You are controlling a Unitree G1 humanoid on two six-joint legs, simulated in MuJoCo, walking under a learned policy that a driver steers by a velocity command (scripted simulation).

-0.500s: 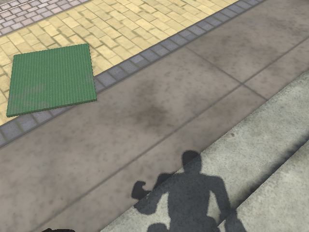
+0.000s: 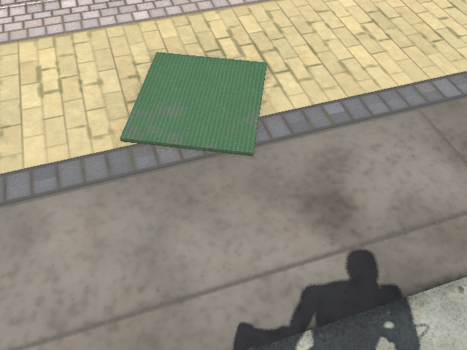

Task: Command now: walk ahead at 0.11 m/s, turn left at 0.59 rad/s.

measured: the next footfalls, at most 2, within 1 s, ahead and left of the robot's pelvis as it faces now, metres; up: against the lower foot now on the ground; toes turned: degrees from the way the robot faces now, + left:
right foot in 0.44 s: +0.09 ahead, -0.18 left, +0.00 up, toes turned +12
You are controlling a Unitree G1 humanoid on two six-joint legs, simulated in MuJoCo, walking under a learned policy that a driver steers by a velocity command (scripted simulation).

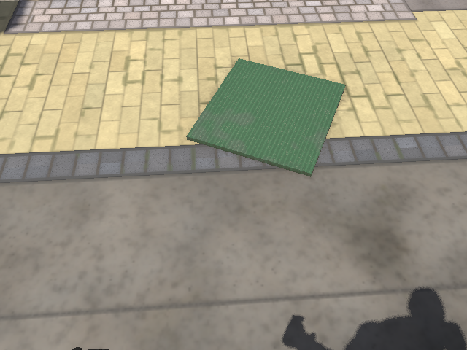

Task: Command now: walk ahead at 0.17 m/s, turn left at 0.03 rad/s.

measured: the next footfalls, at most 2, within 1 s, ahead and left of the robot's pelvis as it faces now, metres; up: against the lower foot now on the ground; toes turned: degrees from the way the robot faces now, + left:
left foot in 0.20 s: +0.03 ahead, +0.13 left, +0.00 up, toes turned +3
right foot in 0.60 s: +0.35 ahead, -0.05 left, -0.15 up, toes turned -2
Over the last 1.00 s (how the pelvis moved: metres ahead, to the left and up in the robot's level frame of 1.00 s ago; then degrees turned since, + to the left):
0.04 -0.09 0.03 16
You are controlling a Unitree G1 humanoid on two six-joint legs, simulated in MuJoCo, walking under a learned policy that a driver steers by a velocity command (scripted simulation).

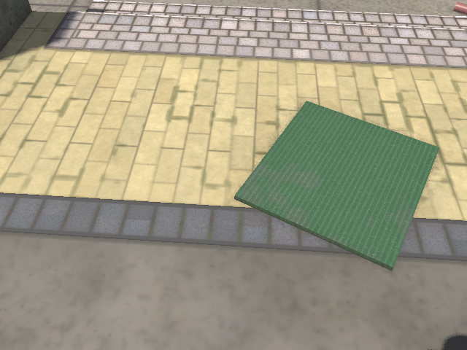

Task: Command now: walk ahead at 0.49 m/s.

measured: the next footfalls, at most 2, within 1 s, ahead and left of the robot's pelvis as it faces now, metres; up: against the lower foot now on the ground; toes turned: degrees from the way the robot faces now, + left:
left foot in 0.12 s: +0.27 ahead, +0.16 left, -0.15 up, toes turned +1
right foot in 0.58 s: +0.52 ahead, -0.09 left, -0.15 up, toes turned -1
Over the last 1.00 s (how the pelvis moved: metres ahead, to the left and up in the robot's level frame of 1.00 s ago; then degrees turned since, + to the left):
0.46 0.06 -0.20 0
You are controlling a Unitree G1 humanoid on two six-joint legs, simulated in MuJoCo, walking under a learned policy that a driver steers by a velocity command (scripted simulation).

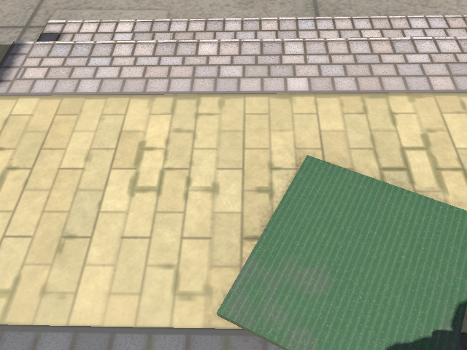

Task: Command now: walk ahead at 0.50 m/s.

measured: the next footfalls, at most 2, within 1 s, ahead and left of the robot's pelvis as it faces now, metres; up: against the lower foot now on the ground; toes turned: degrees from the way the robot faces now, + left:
left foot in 0.14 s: +0.26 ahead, +0.14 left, +0.00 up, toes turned +1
right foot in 0.68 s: +0.54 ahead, -0.13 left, +0.02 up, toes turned -18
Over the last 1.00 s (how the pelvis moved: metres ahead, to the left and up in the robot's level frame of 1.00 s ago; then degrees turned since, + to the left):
0.56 0.00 -0.08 0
